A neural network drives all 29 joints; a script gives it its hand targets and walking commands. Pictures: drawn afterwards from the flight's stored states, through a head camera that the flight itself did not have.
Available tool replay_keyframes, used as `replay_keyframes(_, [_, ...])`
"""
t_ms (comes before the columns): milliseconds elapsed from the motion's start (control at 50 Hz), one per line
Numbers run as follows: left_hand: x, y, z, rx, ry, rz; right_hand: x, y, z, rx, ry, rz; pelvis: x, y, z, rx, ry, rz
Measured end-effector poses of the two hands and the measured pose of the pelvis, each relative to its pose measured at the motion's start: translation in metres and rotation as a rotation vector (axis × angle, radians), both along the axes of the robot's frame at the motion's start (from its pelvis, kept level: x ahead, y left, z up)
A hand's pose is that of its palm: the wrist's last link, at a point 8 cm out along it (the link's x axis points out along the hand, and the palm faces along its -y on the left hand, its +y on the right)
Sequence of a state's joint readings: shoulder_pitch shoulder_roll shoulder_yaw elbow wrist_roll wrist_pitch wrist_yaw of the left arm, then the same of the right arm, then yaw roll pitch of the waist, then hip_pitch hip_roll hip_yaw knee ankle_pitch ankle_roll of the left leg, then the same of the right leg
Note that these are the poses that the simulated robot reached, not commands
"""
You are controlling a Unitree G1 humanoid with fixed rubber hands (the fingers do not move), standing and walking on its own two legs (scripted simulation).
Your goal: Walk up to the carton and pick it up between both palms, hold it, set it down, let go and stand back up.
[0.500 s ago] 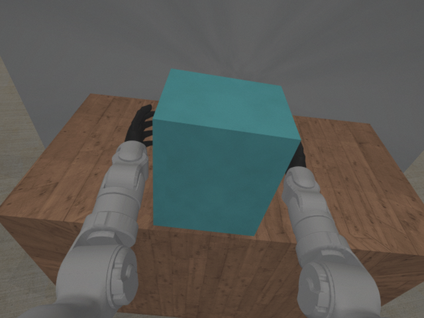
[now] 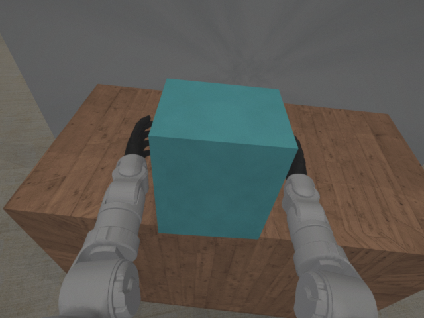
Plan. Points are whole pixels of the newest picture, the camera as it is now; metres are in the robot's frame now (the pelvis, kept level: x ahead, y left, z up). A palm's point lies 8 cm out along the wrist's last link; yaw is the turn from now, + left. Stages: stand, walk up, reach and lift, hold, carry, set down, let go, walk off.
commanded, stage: set down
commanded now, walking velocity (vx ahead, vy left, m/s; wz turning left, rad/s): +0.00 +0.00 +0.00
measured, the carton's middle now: (215, 164) +0.42 +0.00 +0.07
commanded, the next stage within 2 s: none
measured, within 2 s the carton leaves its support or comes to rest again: rests again in 1.34 s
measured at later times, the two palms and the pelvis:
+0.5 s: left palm (143, 162) +0.39 +0.14 +0.10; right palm (301, 179) +0.37 -0.17 +0.09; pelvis -0.01 +0.00 +0.00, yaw -2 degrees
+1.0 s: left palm (144, 161) +0.40 +0.14 +0.10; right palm (302, 179) +0.37 -0.18 +0.09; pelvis -0.01 +0.00 +0.00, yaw -2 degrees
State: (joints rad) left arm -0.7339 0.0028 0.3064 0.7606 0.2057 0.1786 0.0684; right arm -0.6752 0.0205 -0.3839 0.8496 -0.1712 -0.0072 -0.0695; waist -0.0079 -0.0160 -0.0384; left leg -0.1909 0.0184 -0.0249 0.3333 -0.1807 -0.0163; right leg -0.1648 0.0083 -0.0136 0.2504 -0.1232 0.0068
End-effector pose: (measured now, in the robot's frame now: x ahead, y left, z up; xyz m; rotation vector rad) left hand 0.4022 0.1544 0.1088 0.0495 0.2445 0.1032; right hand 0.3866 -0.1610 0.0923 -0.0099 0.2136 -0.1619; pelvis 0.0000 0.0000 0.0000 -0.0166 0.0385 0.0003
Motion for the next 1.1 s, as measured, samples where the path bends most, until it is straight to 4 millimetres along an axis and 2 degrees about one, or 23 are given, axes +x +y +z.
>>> replay_keyframes(140, [0.004,-0.011,0.003,0.004,-0.001,-0.031,-0.005,-0.011,0.005,-0.017,-0.002,-0.026,0.002,-0.002,0.000,0.002,-0.007,-0.002])
replay_keyframes(280, [0.003,-0.021,-0.003,0.000,0.018,-0.051,-0.014,-0.020,-0.002,-0.017,0.015,-0.048,0.000,-0.001,0.000,0.007,-0.022,-0.024])
replay_keyframes(520, [-0.008,-0.013,-0.013,-0.019,0.004,-0.017,-0.013,-0.013,-0.005,-0.022,-0.022,-0.022,-0.007,0.001,0.001,0.009,-0.019,-0.029])
replay_keyframes(860, [-0.005,-0.014,-0.014,-0.012,0.001,-0.026,-0.014,-0.013,-0.007,-0.026,-0.036,-0.029,-0.003,-0.001,0.000,0.010,-0.025,-0.030])
replay_keyframes(1100, [0.002,-0.014,-0.012,0.004,0.008,-0.030,-0.008,-0.016,-0.006,-0.002,-0.014,-0.010,-0.009,0.001,-0.002,0.012,0.003,-0.046])
